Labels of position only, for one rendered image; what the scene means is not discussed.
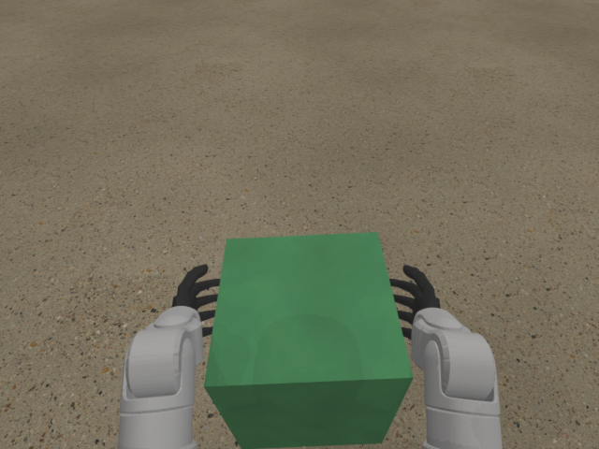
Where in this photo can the right robot hand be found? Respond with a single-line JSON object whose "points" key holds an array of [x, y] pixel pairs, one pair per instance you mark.
{"points": [[423, 293]]}

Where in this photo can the carton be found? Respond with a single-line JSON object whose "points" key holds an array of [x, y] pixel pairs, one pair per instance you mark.
{"points": [[307, 346]]}

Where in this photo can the robot right forearm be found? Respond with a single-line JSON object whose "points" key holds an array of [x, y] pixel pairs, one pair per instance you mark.
{"points": [[460, 383]]}

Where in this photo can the left robot hand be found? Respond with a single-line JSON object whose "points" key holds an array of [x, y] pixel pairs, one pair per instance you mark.
{"points": [[188, 291]]}

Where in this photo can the robot left forearm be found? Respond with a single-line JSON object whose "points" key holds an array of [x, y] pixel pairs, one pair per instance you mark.
{"points": [[158, 385]]}

